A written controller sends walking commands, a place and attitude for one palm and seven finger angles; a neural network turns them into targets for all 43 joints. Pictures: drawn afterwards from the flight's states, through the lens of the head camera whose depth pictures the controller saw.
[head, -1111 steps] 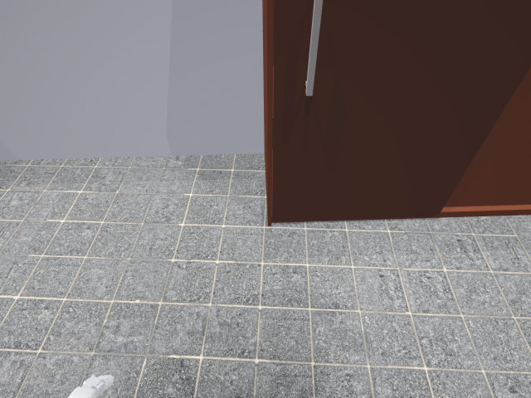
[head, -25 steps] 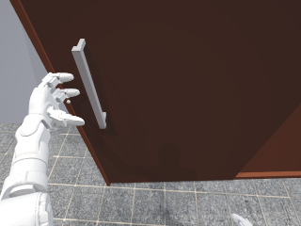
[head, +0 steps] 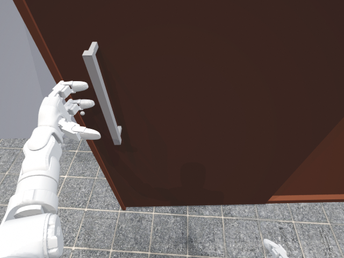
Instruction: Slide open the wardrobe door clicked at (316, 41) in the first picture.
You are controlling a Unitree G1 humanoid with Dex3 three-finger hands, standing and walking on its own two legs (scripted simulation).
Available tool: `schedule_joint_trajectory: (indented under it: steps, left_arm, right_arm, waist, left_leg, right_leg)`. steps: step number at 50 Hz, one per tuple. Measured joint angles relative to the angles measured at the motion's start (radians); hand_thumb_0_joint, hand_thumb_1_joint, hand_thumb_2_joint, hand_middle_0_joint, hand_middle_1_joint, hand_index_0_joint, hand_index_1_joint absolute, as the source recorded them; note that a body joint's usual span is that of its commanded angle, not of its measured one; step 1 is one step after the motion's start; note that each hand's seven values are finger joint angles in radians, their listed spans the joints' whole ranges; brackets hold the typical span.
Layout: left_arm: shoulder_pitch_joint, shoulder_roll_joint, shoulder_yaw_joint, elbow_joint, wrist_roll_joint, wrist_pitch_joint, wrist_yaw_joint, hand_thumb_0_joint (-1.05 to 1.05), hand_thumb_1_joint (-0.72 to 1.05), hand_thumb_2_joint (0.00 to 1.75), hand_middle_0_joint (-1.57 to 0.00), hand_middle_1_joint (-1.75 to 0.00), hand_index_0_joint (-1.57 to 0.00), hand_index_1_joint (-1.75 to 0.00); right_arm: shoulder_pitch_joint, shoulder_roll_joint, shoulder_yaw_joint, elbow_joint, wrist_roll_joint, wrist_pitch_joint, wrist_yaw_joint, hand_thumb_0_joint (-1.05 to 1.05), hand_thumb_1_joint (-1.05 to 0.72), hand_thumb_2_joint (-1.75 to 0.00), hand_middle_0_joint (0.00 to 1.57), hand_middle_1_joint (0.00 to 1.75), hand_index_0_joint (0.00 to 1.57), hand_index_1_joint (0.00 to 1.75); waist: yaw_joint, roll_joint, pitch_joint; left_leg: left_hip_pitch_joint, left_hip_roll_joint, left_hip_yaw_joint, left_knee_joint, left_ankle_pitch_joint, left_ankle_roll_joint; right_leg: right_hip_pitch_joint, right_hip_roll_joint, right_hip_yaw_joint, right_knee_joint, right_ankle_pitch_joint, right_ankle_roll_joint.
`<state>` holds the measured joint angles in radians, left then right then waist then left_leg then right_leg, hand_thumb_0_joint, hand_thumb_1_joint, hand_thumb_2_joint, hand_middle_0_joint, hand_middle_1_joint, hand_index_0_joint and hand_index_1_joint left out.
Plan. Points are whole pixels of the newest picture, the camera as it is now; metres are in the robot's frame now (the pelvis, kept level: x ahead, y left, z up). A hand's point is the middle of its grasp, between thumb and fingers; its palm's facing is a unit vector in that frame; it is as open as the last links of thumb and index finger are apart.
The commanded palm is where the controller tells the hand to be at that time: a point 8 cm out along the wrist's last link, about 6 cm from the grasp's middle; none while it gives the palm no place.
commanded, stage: move the hooked fingers beside the handle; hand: left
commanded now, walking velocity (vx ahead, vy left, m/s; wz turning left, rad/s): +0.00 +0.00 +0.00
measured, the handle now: (107, 101) +0.47 +0.17 +0.12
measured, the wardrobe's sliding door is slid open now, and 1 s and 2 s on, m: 0.00 0.00 0.00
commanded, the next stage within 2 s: feel for the door with the fingertips in 0.10 s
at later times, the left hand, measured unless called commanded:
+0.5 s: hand (95, 116) +0.41 +0.19 +0.12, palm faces +0.03 -1.00 +0.00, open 14.0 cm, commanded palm +0.37 +0.24 +0.13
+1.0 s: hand (99, 111) +0.42 +0.18 +0.13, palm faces +0.05 -1.00 -0.01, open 14.0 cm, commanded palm +0.40 +0.24 +0.13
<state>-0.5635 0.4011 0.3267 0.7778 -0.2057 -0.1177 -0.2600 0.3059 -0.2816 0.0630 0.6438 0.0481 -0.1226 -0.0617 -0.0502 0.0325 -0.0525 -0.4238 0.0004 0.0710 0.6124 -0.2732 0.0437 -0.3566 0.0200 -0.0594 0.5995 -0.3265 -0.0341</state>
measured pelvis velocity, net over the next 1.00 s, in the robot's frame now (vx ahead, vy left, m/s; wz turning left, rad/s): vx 0.00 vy -0.01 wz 0.01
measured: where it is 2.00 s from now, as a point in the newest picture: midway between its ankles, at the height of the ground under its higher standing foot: outside the picture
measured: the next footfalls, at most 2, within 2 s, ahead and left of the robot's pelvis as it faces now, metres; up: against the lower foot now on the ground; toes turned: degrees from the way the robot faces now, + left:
none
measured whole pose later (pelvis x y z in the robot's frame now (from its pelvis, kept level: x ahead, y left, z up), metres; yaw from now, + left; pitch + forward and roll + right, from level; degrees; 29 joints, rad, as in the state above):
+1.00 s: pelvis +0.00 -0.01 +0.00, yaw +0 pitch +5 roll +0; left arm -0.61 0.34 0.27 0.79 -0.19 -0.13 -0.18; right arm 0.30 -0.28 0.06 0.67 0.05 -0.11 -0.06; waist -0.05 0.03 -0.04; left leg -0.43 0.01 0.06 0.62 -0.27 0.03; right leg -0.36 0.03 -0.07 0.61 -0.33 -0.05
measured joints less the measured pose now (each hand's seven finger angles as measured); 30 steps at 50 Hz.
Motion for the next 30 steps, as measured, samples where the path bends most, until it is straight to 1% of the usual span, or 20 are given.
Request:
schedule_joint_trajectory:
  steps: [4, 9, 12, 18, 23, 30]
  left_arm:
    - [0.04, -0.002, 0.006, -0.022, -0.008, -0.015, -0.012, -0.01, -0.5, 0.3, -0.3, -1.2, -0.3, -1.2]
    - [0.05, -0.013, -0.001, -0.047, -0.012, -0.03, -0.017, -0.01, -0.5, 0.3, -0.3, -1.2, -0.3, -1.2]
    - [0.051, -0.013, 0.001, -0.062, -0.011, -0.03, -0.015, -0.01, -0.5, 0.3, -0.3, -1.2, -0.3, -1.2]
    - [0.037, -0.024, -0.025, -0.062, -0.022, -0.013, -0.012, -0.01, -0.5, 0.3, -0.3, -1.2, -0.3, -1.2]
    - [0.035, -0.047, -0.042, -0.065, -0.014, 0.008, 0.016, -0.01, -0.5, 0.3, -0.3, -1.2, -0.3, -1.2]
    - [0.079, -0.093, -0.053, -0.132, -0.003, -0.012, 0.064, -0.01, -0.5, 0.3, -0.3, -1.2, -0.3, -1.2]
  right_arm:
    - [0.023, -0.005, -0.006, -0.004, 0.002, 0.007, 0.003, 0.01, -0.91, -0.9, 0.2, 0.3, 0.2, 0.3]
    - [0.031, -0.008, -0.008, 0.013, 0.003, 0.012, -0.002, 0.01, -0.91, -0.9, 0.2, 0.3, 0.2, 0.3]
    - [0.029, -0.008, -0.01, 0.019, 0.002, 0.011, -0.005, 0.01, -0.91, -0.9, 0.2, 0.3, 0.2, 0.3]
    - [0.022, -0.009, -0.012, 0.019, 0.006, 0.003, -0.004, 0.01, -0.91, -0.9, 0.2, 0.3, 0.2, 0.3]
    - [0.008, -0.006, -0.014, 0.009, 0.005, 0.004, 0.002, 0.01, -0.91, -0.9, 0.2, 0.3, 0.2, 0.3]
    - [0.002, 0.006, -0.015, 0.002, 0.0, 0.005, 0.014, 0.01, -0.91, -0.9, 0.2, 0.3, 0.2, 0.3]
  waist:
    - [0.005, 0.005, -0.001]
    - [0.011, 0.0, 0.011]
    - [0.01, -0.001, 0.012]
    - [0.009, 0.001, 0.003]
    - [0.006, 0.003, 0.001]
    - [0.012, 0.001, -0.004]
  left_leg:
    - [0.0, 0.003, 0.002, 0.006, -0.007, -0.001]
    - [-0.001, 0.004, -0.007, 0.015, -0.011, -0.004]
    - [0.001, 0.005, -0.008, 0.013, -0.01, -0.005]
    - [0.003, 0.005, -0.01, 0.008, -0.009, -0.006]
    - [-0.001, 0.005, -0.008, 0.008, -0.009, -0.007]
    - [0.012, 0.006, 0.0, 0.004, -0.013, -0.009]
  right_leg:
    - [0.001, 0.003, 0.002, 0.004, -0.005, -0.001]
    - [0.004, 0.004, -0.006, 0.008, -0.01, -0.004]
    - [0.006, 0.005, -0.007, 0.004, -0.009, -0.005]
    - [0.01, 0.006, -0.009, -0.001, -0.008, -0.006]
    - [0.003, 0.006, -0.006, 0.003, -0.009, -0.006]
    - [0.011, 0.007, 0.002, 0.004, -0.013, -0.007]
